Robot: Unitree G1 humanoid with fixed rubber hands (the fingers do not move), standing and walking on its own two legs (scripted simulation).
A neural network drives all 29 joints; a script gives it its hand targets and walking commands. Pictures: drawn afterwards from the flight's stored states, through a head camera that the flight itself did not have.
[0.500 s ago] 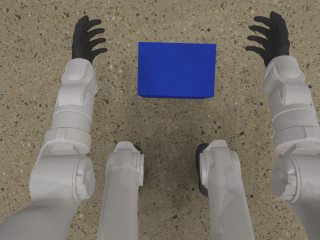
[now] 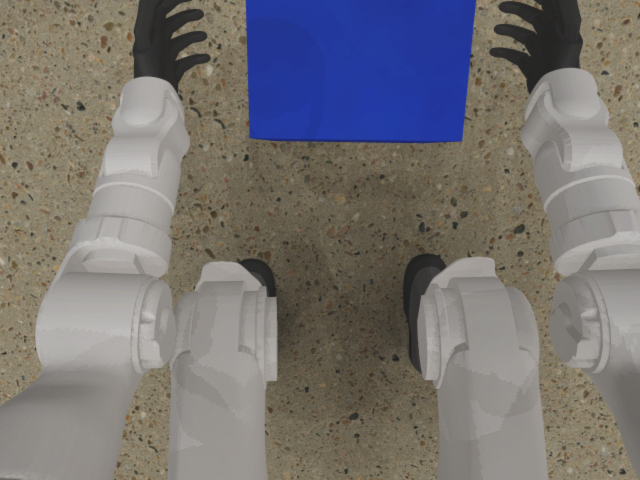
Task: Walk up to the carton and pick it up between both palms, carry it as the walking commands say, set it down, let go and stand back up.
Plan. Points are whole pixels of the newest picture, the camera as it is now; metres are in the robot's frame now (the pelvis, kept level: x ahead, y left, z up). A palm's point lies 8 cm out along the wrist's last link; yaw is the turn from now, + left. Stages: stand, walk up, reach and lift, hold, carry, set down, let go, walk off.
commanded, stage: reach and lift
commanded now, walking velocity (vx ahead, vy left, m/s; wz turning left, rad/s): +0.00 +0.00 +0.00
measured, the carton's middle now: (352, 78) +0.51 -0.02 -0.30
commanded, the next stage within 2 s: none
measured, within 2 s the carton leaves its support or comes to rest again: leaves its support in 1.70 s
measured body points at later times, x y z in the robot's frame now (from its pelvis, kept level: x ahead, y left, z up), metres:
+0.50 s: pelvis +0.00 +0.00 -0.02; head +0.37 +0.00 +0.22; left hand +0.52 +0.19 -0.23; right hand +0.51 -0.21 -0.23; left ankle +0.11 +0.14 -0.36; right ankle +0.11 -0.14 -0.36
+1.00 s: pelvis +0.00 +0.00 -0.02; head +0.37 +0.00 +0.22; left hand +0.53 +0.14 -0.23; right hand +0.52 -0.18 -0.23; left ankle +0.11 +0.14 -0.36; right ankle +0.11 -0.14 -0.36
